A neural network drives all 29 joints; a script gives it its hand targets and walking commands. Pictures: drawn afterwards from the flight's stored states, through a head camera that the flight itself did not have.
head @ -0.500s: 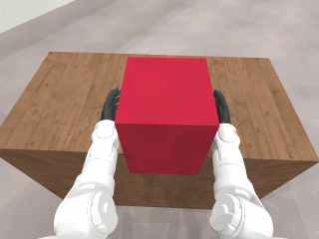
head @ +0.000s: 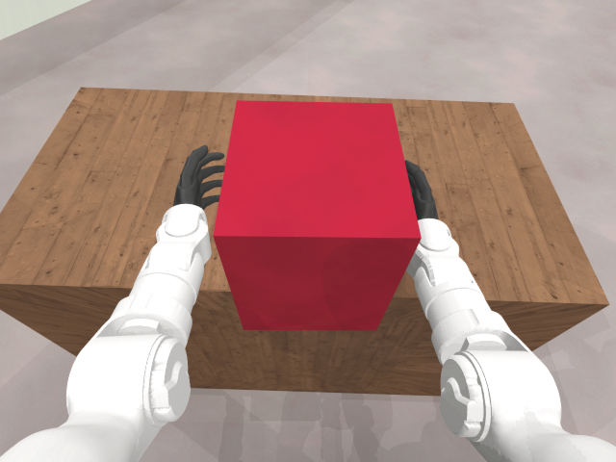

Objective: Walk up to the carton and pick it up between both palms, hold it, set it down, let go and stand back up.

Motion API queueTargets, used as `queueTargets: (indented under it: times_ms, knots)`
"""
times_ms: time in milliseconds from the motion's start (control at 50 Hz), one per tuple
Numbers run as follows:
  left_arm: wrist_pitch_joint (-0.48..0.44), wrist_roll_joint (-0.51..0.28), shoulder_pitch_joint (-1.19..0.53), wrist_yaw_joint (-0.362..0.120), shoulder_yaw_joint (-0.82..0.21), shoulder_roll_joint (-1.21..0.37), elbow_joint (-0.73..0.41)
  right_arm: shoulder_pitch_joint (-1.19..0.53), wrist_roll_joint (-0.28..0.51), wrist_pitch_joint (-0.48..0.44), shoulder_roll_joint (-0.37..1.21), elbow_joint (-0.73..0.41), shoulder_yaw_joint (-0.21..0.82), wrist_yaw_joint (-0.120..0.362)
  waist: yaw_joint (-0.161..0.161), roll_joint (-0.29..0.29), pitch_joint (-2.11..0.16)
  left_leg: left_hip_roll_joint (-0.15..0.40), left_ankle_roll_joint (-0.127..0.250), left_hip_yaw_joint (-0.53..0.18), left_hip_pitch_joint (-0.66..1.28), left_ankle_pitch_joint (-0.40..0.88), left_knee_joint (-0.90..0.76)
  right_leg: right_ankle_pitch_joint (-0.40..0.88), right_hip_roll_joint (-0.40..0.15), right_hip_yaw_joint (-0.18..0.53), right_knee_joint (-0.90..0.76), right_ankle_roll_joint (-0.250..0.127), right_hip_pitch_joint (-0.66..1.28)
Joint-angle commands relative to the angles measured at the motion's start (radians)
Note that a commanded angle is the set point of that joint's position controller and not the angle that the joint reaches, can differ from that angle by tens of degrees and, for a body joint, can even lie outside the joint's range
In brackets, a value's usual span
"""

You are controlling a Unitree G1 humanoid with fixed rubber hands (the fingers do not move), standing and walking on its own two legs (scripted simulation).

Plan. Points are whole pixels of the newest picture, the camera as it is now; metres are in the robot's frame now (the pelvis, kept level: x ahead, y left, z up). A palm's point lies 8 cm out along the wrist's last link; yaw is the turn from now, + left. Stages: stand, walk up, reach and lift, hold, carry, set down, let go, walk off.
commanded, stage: set down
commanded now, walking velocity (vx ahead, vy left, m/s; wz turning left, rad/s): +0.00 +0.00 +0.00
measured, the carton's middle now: (312, 225) +0.43 -0.01 +0.04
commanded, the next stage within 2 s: none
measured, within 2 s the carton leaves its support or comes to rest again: neither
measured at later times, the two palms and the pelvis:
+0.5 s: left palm (158, 185) +0.43 +0.18 +0.12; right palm (465, 190) +0.43 -0.19 +0.11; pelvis -0.01 +0.00 +0.00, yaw +0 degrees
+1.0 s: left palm (120, 143) +0.42 +0.20 +0.20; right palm (494, 150) +0.43 -0.20 +0.19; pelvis -0.05 -0.01 +0.00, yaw +1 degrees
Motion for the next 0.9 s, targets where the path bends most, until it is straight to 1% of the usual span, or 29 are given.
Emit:
queueTargets:
  times_ms: [0,60,120,180,240,320,380,420,460,540,620,680,740,800,880]
  knots:
    - [-0.021,-0.110,-0.409,-0.002,-0.100,0.163,-0.141,-0.489,0.099,-0.039,-0.203,-0.165,0.079,-0.010,-0.013,0.038,-0.756,0.010,-0.129,0.001,0.411,0.585,0.253,0.504,0.008,-0.014,0.180,0.015,0.334]
    - [-0.023,-0.163,-0.391,-0.018,-0.123,0.189,-0.135,-0.478,0.139,-0.047,-0.243,-0.115,0.113,0.001,-0.026,0.015,-0.702,0.014,-0.136,-0.007,0.413,0.624,0.289,0.530,0.020,-0.016,0.203,0.021,0.294]
    - [-0.043,-0.199,-0.410,-0.028,-0.146,0.211,-0.158,-0.490,0.172,-0.068,-0.251,-0.099,0.143,0.014,-0.027,-0.010,-0.667,0.011,-0.132,-0.016,0.375,0.643,0.297,0.555,0.025,-0.011,0.230,0.026,0.297]
    - [-0.048,-0.233,-0.455,-0.025,-0.177,0.248,-0.226,-0.530,0.219,-0.074,-0.274,-0.123,0.173,0.033,-0.016,-0.003,-0.700,0.012,-0.128,-0.026,0.401,0.691,0.312,0.568,0.021,-0.004,0.248,0.031,0.285]
    - [-0.018,-0.262,-0.478,-0.017,-0.201,0.274,-0.282,-0.565,0.274,-0.056,-0.297,-0.153,0.200,0.051,-0.004,0.011,-0.731,0.016,-0.117,-0.035,0.460,0.719,0.334,0.555,0.013,0.001,0.249,0.038,0.256]
    - [0.051,-0.287,-0.469,-0.016,-0.207,0.300,-0.309,-0.596,0.320,-0.005,-0.321,-0.204,0.230,0.054,0.003,-0.005,-0.733,0.012,-0.090,-0.039,0.445,0.645,0.332,0.572,-0.003,0.011,0.258,0.046,0.292]
    - [0.106,-0.290,-0.471,-0.020,-0.192,0.324,-0.312,-0.619,0.323,0.044,-0.334,-0.218,0.234,0.045,0.003,-0.028,-0.702,0.008,-0.073,-0.039,0.402,0.561,0.308,0.569,-0.010,0.017,0.262,0.052,0.332]
    - [0.141,-0.286,-0.486,-0.022,-0.179,0.340,-0.312,-0.635,0.313,0.079,-0.341,-0.210,0.226,0.037,0.001,-0.036,-0.664,0.009,-0.069,-0.038,0.395,0.513,0.293,0.532,-0.010,0.017,0.255,0.052,0.329]
    - [0.174,-0.282,-0.511,-0.023,-0.169,0.357,-0.311,-0.655,0.302,0.116,-0.347,-0.198,0.212,0.030,-0.001,-0.035,-0.620,0.011,-0.068,-0.037,0.405,0.468,0.282,0.467,-0.006,0.014,0.239,0.049,0.303]
    - [0.243,-0.292,-0.586,-0.017,-0.172,0.388,-0.316,-0.707,0.282,0.194,-0.360,-0.190,0.174,0.020,0.000,-0.017,-0.543,0.023,-0.070,-0.032,0.438,0.366,0.271,0.280,0.001,0.007,0.195,0.034,0.214]
    - [0.316,-0.339,-0.673,0.000,-0.208,0.419,-0.309,-0.776,0.270,0.281,-0.368,-0.201,0.137,0.017,0.002,0.004,-0.496,0.038,-0.057,-0.025,0.422,0.215,0.262,0.076,-0.001,-0.003,0.172,0.018,0.125]
    - [0.362,-0.381,-0.731,0.015,-0.243,0.436,-0.302,-0.825,0.272,0.334,-0.376,-0.209,0.124,0.014,0.003,0.017,-0.507,0.047,-0.046,-0.023,0.393,0.126,0.260,-0.027,-0.004,-0.012,0.175,0.010,0.085]
    - [0.392,-0.415,-0.775,0.027,-0.271,0.453,-0.302,-0.870,0.279,0.369,-0.392,-0.220,0.118,0.012,-0.002,0.029,-0.566,0.050,-0.041,-0.027,0.389,0.111,0.270,-0.057,-0.006,-0.021,0.186,0.006,0.072]
    - [0.421,-0.432,-0.801,0.032,-0.285,0.470,-0.311,-0.905,0.282,0.395,-0.415,-0.230,0.111,0.009,-0.012,0.036,-0.628,0.048,-0.043,-0.032,0.407,0.143,0.284,-0.040,-0.004,-0.030,0.197,0.003,0.071]
    - [0.441,-0.426,-0.790,0.017,-0.277,0.479,-0.276,-0.908,0.271,0.417,-0.419,-0.187,0.110,0.010,-0.026,0.028,-0.588,0.040,-0.046,-0.037,0.407,0.163,0.286,-0.010,0.001,-0.039,0.197,0.004,0.098]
